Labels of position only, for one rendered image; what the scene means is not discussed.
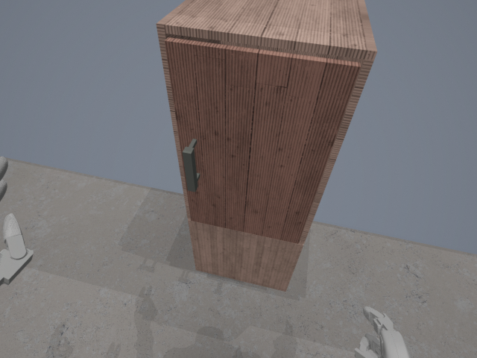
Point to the left robot hand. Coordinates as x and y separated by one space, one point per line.
16 256

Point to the handle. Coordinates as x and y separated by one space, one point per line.
190 166

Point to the right robot hand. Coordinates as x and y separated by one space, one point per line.
390 344

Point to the cupboard door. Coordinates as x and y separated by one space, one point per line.
265 123

